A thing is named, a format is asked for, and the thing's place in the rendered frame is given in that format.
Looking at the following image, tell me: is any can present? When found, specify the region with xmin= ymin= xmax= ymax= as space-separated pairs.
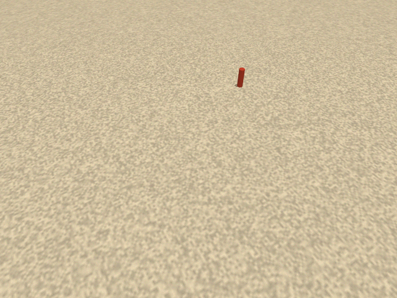
xmin=237 ymin=68 xmax=245 ymax=88

